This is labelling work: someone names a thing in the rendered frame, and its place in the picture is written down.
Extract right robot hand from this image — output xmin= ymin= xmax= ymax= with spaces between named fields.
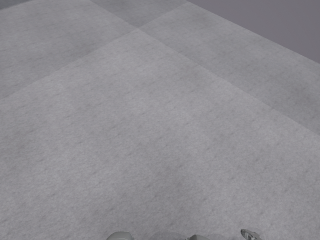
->
xmin=241 ymin=229 xmax=264 ymax=240

